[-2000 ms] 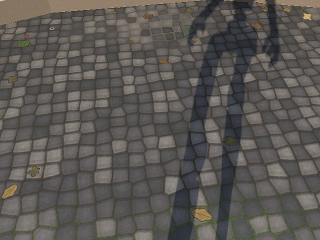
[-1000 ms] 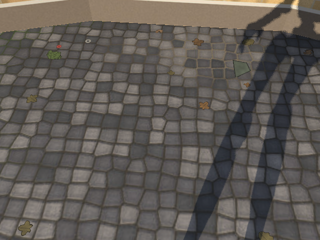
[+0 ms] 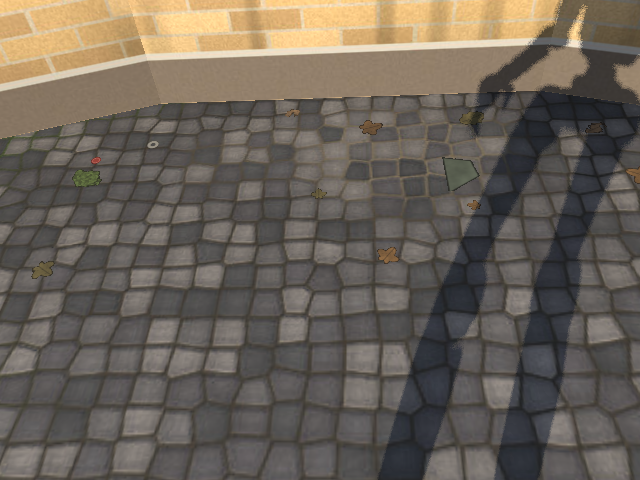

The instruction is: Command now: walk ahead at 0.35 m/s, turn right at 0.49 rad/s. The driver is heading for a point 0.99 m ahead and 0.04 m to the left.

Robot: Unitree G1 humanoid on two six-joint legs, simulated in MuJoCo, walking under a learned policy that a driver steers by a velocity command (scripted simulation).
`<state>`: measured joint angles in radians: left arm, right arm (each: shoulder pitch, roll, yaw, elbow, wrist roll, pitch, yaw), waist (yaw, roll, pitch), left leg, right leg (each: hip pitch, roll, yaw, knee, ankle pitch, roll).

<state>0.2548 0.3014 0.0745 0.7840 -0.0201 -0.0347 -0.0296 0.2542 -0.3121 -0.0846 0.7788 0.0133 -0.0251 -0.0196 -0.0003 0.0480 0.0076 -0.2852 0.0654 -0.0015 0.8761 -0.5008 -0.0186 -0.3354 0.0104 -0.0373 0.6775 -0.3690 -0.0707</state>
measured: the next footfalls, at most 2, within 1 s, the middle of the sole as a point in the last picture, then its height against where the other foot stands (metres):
left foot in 0.46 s outside the picture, level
right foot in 0.90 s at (440, 387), level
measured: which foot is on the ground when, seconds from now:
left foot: up 0.00-0.44, down 0.46-0.90, up 0.92-1.00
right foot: down 0.00-0.48, up 0.50-0.88, down 0.90-1.00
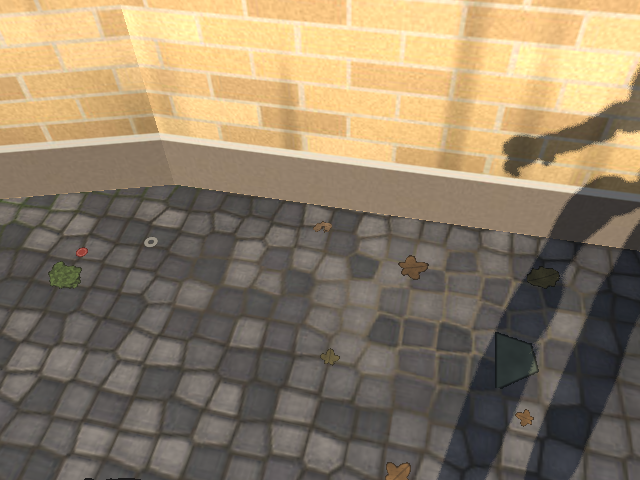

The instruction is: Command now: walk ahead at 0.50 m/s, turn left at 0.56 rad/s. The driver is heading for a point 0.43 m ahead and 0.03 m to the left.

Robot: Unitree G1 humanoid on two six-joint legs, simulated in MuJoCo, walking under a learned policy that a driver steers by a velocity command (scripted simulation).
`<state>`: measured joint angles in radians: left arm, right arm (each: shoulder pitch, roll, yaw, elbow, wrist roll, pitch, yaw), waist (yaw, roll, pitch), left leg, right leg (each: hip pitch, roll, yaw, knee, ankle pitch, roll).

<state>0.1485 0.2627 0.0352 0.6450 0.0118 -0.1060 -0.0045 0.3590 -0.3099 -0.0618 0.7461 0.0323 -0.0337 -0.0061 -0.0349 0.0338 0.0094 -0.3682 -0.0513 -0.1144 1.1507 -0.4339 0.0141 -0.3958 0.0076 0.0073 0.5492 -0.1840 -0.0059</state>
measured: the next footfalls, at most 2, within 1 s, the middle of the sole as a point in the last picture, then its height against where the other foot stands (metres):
left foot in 0.42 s outside the picture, level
right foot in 0.88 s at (344, 464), level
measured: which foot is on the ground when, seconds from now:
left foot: up 0.00-0.40, down 0.42-1.00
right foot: down 0.00-0.42, up 0.44-0.86, down 0.88-1.00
